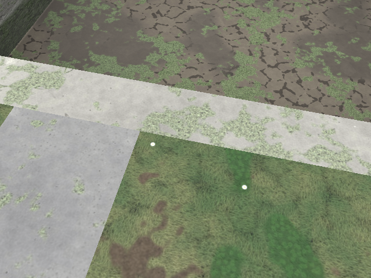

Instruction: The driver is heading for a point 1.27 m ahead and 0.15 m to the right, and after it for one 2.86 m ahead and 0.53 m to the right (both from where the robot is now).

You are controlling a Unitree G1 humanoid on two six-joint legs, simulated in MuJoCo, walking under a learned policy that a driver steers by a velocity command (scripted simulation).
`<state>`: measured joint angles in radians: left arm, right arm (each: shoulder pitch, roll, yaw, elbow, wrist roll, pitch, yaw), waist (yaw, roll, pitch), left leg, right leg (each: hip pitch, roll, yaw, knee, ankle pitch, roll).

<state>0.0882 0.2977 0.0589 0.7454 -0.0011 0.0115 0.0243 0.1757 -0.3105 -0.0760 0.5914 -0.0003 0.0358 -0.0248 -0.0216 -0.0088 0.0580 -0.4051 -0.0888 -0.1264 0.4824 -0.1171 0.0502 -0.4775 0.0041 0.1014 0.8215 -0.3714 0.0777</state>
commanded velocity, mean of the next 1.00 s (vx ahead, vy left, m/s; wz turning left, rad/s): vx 0.24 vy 0.00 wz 0.14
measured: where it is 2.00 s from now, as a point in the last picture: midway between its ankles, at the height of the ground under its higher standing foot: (178, 195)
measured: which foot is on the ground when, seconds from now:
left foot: down 0.00-0.12, up 0.14-0.42, down 0.44-0.82, up 0.84-1.00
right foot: up 0.00-0.10, down 0.12-0.46, up 0.48-0.80, down 0.82-1.00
